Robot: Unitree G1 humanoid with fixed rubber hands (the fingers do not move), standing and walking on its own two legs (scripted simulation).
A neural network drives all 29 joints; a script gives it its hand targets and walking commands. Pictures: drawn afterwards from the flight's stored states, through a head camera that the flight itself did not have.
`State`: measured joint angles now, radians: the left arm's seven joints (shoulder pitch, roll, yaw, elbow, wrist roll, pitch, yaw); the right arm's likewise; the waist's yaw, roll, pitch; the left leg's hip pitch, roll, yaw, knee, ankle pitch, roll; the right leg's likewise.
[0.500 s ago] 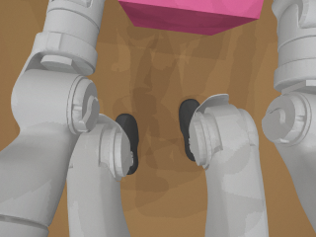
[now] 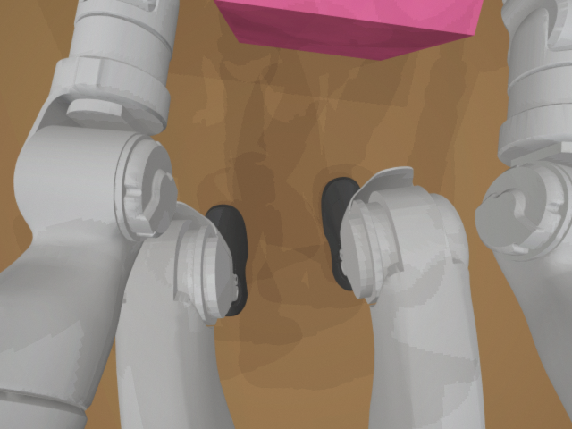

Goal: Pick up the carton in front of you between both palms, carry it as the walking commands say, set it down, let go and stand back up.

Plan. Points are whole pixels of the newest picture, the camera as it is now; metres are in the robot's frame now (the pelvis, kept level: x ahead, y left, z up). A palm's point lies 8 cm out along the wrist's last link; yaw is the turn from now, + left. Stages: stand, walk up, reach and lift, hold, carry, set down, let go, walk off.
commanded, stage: set down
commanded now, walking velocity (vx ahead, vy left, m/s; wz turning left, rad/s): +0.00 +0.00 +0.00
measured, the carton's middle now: out of the picture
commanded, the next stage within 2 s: let go in 1.32 s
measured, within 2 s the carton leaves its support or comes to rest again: neither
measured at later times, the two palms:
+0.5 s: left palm out of the picture +0.61 +0.06 -0.10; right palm out of the picture +0.53 -0.30 -0.10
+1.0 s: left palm out of the picture +0.62 +0.07 +0.05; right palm out of the picture +0.53 -0.31 +0.06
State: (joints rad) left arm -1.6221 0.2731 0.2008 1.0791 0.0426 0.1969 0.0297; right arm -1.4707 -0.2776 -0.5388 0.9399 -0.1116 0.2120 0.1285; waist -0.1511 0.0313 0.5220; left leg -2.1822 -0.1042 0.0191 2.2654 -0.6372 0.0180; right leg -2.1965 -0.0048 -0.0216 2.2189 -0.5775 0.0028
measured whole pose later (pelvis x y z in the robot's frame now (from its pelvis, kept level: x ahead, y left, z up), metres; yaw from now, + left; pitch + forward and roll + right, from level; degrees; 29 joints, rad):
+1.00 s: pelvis +0.02 -0.01 +0.15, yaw +0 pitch +46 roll +0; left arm -1.46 0.36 0.12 0.95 -0.05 0.30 0.10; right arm -1.29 -0.34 -0.36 0.83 0.11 0.27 -0.03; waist -0.15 0.05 0.07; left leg -1.98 -0.08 -0.02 1.71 -0.54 0.00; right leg -2.01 0.03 -0.01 1.68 -0.47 -0.01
